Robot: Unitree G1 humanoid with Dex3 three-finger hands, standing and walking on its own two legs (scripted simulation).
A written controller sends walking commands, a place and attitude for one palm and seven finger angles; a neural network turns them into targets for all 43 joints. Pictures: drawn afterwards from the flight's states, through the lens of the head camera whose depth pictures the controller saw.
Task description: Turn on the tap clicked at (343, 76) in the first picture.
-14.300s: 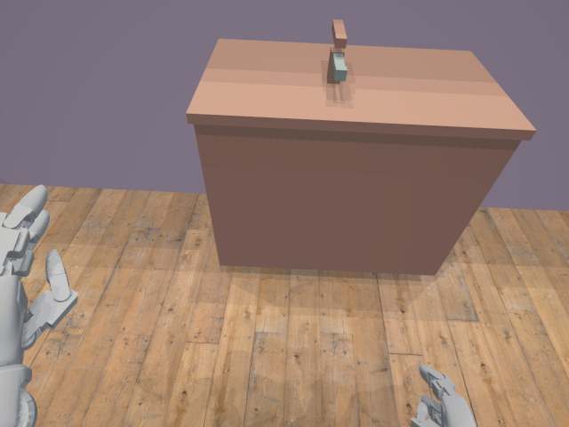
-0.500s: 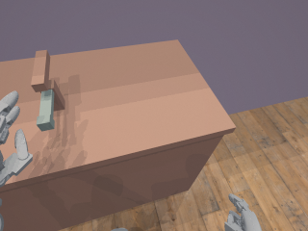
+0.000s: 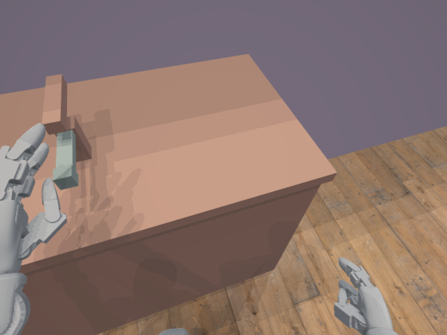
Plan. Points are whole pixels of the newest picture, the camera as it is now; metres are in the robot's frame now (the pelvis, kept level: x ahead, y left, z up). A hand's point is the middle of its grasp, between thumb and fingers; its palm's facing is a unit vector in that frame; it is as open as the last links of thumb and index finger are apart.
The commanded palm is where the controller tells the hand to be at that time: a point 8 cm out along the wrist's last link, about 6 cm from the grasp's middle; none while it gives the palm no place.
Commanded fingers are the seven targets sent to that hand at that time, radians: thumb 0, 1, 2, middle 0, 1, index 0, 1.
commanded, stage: come to a stop and stand still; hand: left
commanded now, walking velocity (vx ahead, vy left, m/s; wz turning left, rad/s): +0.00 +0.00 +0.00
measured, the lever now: (66, 177) +0.33 +0.29 +0.10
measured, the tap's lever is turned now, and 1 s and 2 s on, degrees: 0 0 0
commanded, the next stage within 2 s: look again from close up in 0.62 s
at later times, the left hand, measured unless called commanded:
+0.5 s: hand out of the picture +0.20 +0.30 +0.17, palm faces +0.38 -0.85 -0.37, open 7.4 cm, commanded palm +0.14 +0.33 +0.19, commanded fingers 0.00 0.90 0.90 -0.20 -0.30 -0.20 -0.30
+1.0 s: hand (0, 219) +0.22 +0.28 +0.18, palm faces +0.38 -0.85 -0.37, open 7.4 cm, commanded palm +0.16 +0.32 +0.19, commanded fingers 0.00 0.90 0.90 -0.20 -0.30 -0.20 -0.30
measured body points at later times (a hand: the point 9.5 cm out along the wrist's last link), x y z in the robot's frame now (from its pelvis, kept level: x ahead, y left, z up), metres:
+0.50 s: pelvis -0.02 +0.05 +0.01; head -0.01 +0.08 +0.46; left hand +0.17 +0.34 +0.19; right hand +0.15 -0.15 -0.06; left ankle +0.02 +0.12 -0.73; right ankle +0.00 -0.09 -0.73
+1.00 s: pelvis +0.00 +0.04 +0.01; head +0.02 +0.06 +0.46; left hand +0.19 +0.33 +0.20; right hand +0.18 -0.19 -0.06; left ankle +0.02 +0.12 -0.73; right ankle +0.00 -0.09 -0.73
